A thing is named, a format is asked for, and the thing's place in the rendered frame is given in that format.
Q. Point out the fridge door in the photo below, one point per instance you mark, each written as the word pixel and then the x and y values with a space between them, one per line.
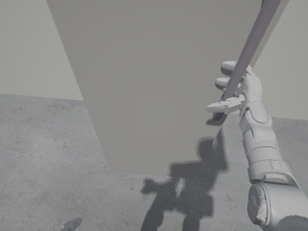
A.
pixel 147 71

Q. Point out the robot right upper arm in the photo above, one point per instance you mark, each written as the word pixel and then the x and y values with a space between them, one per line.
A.
pixel 276 207

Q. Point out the robot left hand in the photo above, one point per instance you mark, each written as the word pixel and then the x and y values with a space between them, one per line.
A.
pixel 71 225

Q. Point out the handle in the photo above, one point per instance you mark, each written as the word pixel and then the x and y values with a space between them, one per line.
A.
pixel 257 32

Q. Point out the right robot forearm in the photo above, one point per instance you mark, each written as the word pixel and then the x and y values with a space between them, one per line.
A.
pixel 265 160

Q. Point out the robot right hand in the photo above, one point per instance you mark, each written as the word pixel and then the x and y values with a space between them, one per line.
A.
pixel 250 90

